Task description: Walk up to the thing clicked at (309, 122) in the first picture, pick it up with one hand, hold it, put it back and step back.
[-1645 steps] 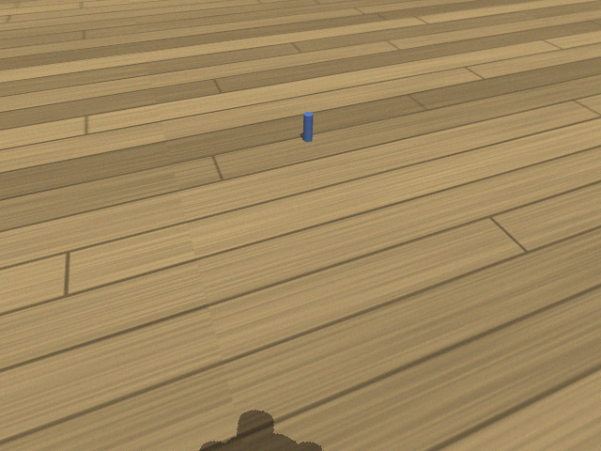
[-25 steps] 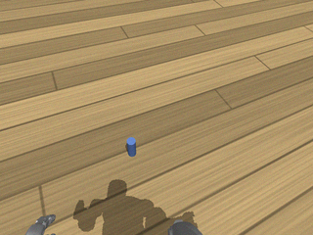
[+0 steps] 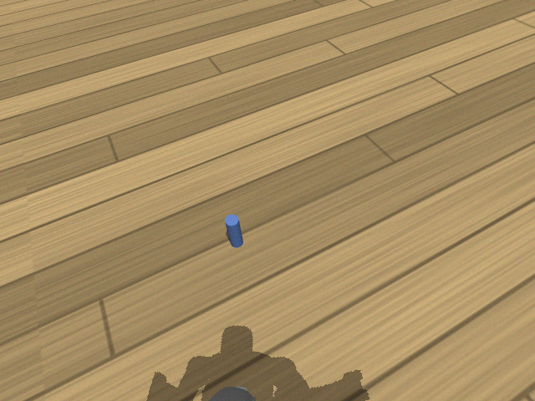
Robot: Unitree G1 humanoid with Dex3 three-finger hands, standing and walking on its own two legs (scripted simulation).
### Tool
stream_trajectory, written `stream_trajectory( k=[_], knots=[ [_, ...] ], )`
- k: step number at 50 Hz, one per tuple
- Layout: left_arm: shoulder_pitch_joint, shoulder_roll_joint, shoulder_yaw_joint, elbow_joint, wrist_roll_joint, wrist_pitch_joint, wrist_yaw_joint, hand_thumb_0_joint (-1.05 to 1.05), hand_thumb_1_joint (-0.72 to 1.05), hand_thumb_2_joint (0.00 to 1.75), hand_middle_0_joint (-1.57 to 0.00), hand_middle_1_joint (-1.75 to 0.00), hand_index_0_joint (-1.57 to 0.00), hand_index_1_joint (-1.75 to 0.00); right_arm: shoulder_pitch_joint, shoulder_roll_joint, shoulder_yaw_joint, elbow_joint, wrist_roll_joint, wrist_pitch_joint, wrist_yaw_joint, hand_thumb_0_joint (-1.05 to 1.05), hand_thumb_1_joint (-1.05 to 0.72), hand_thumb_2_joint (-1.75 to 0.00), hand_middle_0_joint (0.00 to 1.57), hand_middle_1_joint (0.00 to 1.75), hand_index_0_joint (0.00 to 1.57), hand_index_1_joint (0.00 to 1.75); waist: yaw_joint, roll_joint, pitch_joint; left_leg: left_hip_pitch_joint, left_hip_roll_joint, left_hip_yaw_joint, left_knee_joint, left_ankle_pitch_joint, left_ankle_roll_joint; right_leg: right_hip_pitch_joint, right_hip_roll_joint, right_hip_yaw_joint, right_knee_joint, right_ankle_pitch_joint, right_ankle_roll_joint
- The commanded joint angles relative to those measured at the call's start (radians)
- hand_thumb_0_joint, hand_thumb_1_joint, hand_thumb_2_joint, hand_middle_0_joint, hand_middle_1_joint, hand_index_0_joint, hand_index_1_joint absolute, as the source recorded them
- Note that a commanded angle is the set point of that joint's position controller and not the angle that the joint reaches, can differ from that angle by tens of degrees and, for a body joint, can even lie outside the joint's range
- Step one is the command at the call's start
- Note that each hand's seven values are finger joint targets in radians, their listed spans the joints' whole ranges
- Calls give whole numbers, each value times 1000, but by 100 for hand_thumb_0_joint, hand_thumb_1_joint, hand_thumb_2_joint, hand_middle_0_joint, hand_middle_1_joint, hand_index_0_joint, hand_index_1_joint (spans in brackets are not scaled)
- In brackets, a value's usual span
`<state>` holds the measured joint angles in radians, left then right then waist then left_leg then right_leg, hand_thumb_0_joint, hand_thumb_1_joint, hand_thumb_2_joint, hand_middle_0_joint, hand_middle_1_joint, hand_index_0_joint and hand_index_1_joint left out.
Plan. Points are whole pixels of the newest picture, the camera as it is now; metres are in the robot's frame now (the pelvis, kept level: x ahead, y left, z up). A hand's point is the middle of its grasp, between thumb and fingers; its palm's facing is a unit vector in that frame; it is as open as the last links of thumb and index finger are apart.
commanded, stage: step back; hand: left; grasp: from the side
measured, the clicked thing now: (234, 231) +0.83 +0.21 -0.68
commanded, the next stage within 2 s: stand in 1.68 s
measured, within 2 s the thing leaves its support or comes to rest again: neither
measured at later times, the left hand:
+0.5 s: hand out of the picture -0.10 +0.25 -0.17, palm faces -0.01 -0.92 -0.38, open 7.4 cm
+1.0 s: hand out of the picture -0.19 +0.24 -0.14, palm faces +0.07 -0.92 -0.39, open 7.4 cm
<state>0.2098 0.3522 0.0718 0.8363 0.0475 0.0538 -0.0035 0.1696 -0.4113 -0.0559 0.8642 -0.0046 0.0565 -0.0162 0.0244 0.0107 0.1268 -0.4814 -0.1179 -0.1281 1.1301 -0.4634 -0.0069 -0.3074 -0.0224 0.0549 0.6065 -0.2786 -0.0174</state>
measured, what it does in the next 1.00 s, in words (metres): walks backwards: left foot, then right foot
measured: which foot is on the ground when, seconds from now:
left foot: up 0.00-0.14, down 0.16-0.54, up 0.56-0.82, down 0.84-1.00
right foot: down 0.00-0.18, up 0.20-0.50, down 0.52-1.00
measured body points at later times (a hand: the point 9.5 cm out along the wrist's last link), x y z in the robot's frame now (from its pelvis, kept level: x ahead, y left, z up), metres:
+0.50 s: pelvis -0.17 -0.03 -0.02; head -0.12 -0.02 +0.43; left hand -0.10 +0.29 -0.14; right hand -0.02 -0.34 -0.11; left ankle -0.09 +0.12 -0.73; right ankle -0.22 -0.16 -0.73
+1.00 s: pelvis -0.23 -0.04 +0.00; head -0.23 -0.04 +0.45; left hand -0.19 +0.28 -0.12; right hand -0.17 -0.34 -0.13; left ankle -0.25 +0.08 -0.73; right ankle -0.22 -0.16 -0.71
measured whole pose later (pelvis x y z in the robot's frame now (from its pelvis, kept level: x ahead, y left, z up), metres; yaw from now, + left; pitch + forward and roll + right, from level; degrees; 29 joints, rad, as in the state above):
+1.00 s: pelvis -0.23 -0.04 +0.00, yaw +4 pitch -2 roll +1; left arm 0.23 0.40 0.06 0.95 0.03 0.00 -0.02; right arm 0.25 -0.35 -0.05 0.99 -0.05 -0.01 0.03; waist 0.00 -0.02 0.05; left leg -0.18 -0.02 -0.03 0.52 -0.30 0.02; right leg -0.33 -0.02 -0.01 0.80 -0.50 -0.03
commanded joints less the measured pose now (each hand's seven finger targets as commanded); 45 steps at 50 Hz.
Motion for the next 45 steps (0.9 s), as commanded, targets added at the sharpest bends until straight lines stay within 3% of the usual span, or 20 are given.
stream_trajectory(
  k=[1, 4, 7, 9, 10, 11, 14, 22, 25, 26, 27, 28, 29, 32, 37, 41, 42, 43, 44, 45],
  knots=[
    [-53, 241, 76, -125, 7, -31, 35, 0, 90, 90, -20, -30, -20, -30, 5, -136, -27, -83, 0, -46, -25, 0, -90, -90, 20, 30, 20, 30, 19, -201, -139, -58, 32, 26, -159, -56, -20, 228, -171, 139, -127, 389, -174],
    [-48, 243, 77, -139, -1, -17, 42, 0, 90, 90, -20, -30, -20, -30, 43, -127, -30, -80, -13, -58, -26, 0, -90, -90, 20, 30, 20, 30, 16, -241, -208, 17, 108, 70, -458, -40, -8, 337, -214, 157, -40, 502, -177],
    [-79, 234, 60, -160, -24, 9, 30, 0, 90, 90, -20, -30, -20, -30, 132, -140, -50, -33, -27, -62, -23, 0, -90, -90, 20, 30, 20, 30, -17, -160, -231, 254, 88, 127, -797, 321, 10, 188, -151, 97, 102, 396, -106],
    [-48, 161, 40, -167, -35, 13, 26, 0, 90, 90, -20, -30, -20, -30, 60, -300, -83, -56, -49, -56, -20, 0, -90, -90, 20, 30, 20, 30, 9, 207, -198, 403, 424, -340, -794, 561, 151, -237, 91, -15, 349, -259, -15],
    [-125, 226, 61, -173, -24, 14, 42, 0, 90, 90, -20, -30, -20, -30, 35, -376, -93, -83, -42, -54, -15, 0, -90, -90, 20, 30, 20, 30, -62, 227, -175, 182, 549, -439, -802, 539, 300, -144, 86, 89, 509, -409, 5],
    [-136, 258, 69, -155, -22, 15, 40, 0, 90, 90, -20, -30, -20, -30, -24, -351, -93, -88, -39, -64, -23, 0, -90, -90, 20, 30, 20, 30, -42, 211, -120, 89, 576, -450, -822, 499, 329, -104, 54, 157, 625, -357, 2],
    [-35, 229, 67, -102, -41, 17, 24, 0, 90, 90, -20, -30, -20, -30, -103, -215, -49, -102, -43, -64, -29, 0, -90, -90, 20, 30, 20, 30, 36, 93, -109, 190, 347, -79, -720, 624, 204, -186, 127, 152, 703, -206, -2],
    [-34, 204, 47, -69, -26, -35, 15, 0, 90, 90, -20, -30, -20, -30, -1, -223, -61, -87, -37, -41, -12, 0, -90, -90, 20, 30, 20, 30, -57, 209, -218, 407, 334, -50, -629, 428, 228, -60, 35, -15, 102, -226, 44],
    [102, 200, 51, 33, -20, -55, 17, 0, 90, 90, -20, -30, -20, -30, -60, -236, -59, -86, -23, -17, -2, 0, -90, -90, 20, 30, 20, 30, 8, 177, -254, 295, 292, 15, -515, 370, 170, 155, 59, -85, -269, -10, 4],
    [91, 249, 67, 45, -5, -60, 18, 0, 90, 90, -20, -30, -20, -30, -52, -189, -44, -92, -18, -16, 0, 0, -90, -90, 20, 30, 20, 30, 1, 78, -230, 125, 237, 41, -423, 270, 119, 236, 12, 48, -237, -9, -27],
    [94, 329, 88, 34, 8, -63, 19, 0, 90, 90, -20, -30, -20, -30, -57, -127, -26, -118, -13, -20, -1, 0, -90, -90, 20, 30, 20, 30, 9, -177, -175, -131, 103, 70, -287, -19, 46, 245, -178, 368, -274, -113, -88],
    [-11, 433, 102, -16, 12, -58, 23, 0, 90, 90, -20, -30, -20, -30, -127, -158, -43, -127, -13, -20, -17, 0, -90, -90, 20, 30, 20, 30, 57, -258, -119, -32, 81, -26, -167, -139, 0, -61, -380, 558, -339, -236, -252],
    [-99, 416, 97, -37, 5, -58, 25, 0, 90, 90, -20, -30, -20, -30, -106, -210, -66, -96, -14, -23, -18, 0, -90, -90, 20, 30, 20, 30, 20, -237, -25, 61, 123, -63, -79, -105, -6, -247, -404, 579, -368, -293, -266],
    [-140, 265, 62, -26, -3, -76, 26, 0, 90, 90, -20, -30, -20, -30, -35, -155, -40, -33, -4, -35, -4, 0, -90, -90, 20, 30, 20, 30, -40, -110, -13, 24, 49, -17, -92, 38, 10, -64, -178, 172, -231, 28, -146],
    [11, 293, 76, 9, 8, -90, 16, 0, 90, 90, -20, -30, -20, -30, -57, -148, -32, -26, -24, -60, 10, 0, -90, -90, 20, 30, 20, 30, 53, -195, -68, -39, 92, 44, -351, -21, -15, 181, -180, 230, -256, -249, -148],
    [-38, 296, 65, -4, -9, -71, 6, 0, 90, 90, -20, -30, -20, -30, 26, -137, -47, 23, -33, -89, 17, 0, -90, -90, 20, 30, 20, 30, -7, -184, -120, 257, 99, 134, -757, 68, 10, 83, -214, 178, -163, -116, -151],
    [-31, 248, 44, -7, -11, -68, 4, 0, 90, 90, -20, -30, -20, -30, 57, -149, -59, 46, -37, -96, 14, 0, -90, -90, 20, 30, 20, 30, -20, -119, -143, 383, 84, 98, -810, 164, 22, 24, -165, 120, -75, -39, -105],
    [-23, 200, 32, -9, -16, -69, 5, 0, 90, 90, -20, -30, -20, -30, 92, -172, -71, 56, -43, -104, 10, 0, -90, -90, 20, 30, 20, 30, -31, -15, -181, 509, 186, -76, -834, 130, 53, -89, -109, 51, 68, 14, -63],
    [-31, 144, 15, -16, -31, -74, 3, 0, 90, 90, -20, -30, -20, -30, 80, -252, -83, 46, -46, -106, 11, 0, -90, -90, 20, 30, 20, 30, -31, 184, -165, 544, 374, -379, -888, -11, 147, -277, 29, -75, 203, -170, -5],
    [-104, 252, 48, -4, -21, -76, 10, 0, 90, 90, -20, -30, -20, -30, 86, -312, -93, 43, -37, -101, 18, 0, -90, -90, 20, 30, 20, 30, -66, 123, -102, 363, 461, -454, -897, -165, 262, -230, -15, -30, 280, -297, -7]
  ],
)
